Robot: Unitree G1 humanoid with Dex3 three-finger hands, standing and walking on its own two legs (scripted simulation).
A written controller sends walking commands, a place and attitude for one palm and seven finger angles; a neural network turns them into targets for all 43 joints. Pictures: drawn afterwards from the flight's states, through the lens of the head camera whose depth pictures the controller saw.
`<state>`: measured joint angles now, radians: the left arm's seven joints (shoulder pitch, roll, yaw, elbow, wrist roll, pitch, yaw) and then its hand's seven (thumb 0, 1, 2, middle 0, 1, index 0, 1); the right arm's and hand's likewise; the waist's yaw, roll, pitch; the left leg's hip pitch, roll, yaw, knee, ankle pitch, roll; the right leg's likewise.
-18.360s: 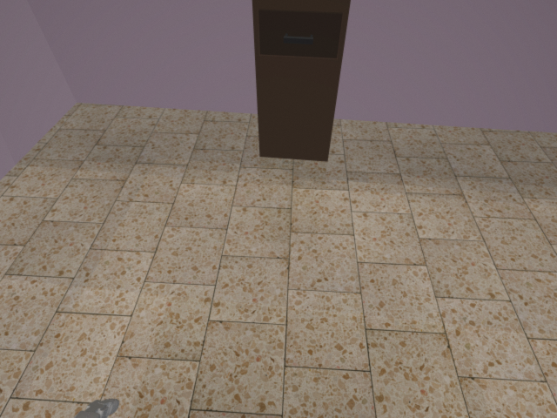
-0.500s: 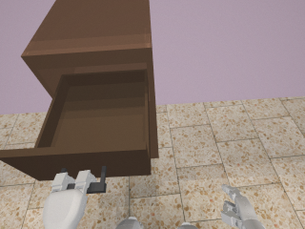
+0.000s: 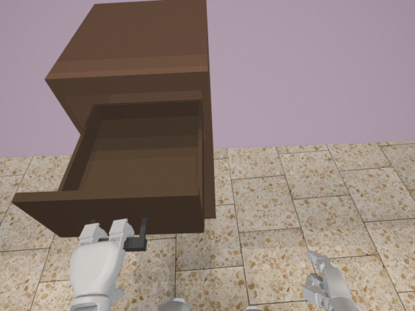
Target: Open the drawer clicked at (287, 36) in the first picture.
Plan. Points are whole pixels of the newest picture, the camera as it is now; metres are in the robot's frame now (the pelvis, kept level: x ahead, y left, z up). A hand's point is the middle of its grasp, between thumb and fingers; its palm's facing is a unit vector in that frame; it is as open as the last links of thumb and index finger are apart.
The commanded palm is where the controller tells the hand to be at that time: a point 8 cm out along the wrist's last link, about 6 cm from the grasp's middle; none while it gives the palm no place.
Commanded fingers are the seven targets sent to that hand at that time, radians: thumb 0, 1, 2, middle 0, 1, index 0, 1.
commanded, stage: open the thumb to release the handle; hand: left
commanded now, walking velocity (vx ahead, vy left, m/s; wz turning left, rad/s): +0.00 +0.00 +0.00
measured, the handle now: (116, 234) +0.27 +0.21 -0.02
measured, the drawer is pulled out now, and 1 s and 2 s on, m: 0.30 0.30 0.30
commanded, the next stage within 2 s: lift the hand off the handle in 0.02 s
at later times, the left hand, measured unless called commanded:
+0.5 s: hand (114, 262) +0.22 +0.21 -0.04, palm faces +0.01 -0.07 -1.00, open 13.8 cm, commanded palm +0.19 +0.22 +0.02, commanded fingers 0.00 -0.50 0.30 -0.30 -1.20 -0.30 -1.20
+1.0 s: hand (107, 256) +0.22 +0.21 -0.01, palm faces +0.02 -0.10 -0.99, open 13.8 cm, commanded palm +0.20 +0.22 +0.06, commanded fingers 0.00 -0.50 0.30 -0.30 -1.20 -0.30 -1.20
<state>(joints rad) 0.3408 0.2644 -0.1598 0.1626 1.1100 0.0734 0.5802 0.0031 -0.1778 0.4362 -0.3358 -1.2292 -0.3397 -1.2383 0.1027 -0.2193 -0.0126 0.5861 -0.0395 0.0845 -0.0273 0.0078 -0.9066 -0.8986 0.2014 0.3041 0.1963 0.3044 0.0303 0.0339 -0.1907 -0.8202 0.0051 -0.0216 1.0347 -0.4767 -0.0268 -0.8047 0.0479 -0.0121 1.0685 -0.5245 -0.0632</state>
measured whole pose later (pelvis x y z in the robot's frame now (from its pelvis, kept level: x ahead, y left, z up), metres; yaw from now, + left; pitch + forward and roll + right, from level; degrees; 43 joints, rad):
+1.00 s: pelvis +0.01 +0.01 +0.01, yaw +0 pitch +13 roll +1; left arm 0.32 0.27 -0.20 0.11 1.09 0.11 0.55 0.00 -0.49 0.30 -0.39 -1.21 -0.33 -1.21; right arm 0.10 -0.22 -0.02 0.59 -0.04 0.11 -0.03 0.01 -0.91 -0.90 0.20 0.30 0.20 0.30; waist 0.04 0.05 -0.16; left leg -0.73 0.00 -0.02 0.96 -0.46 -0.01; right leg -0.70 0.04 0.00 0.98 -0.50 -0.04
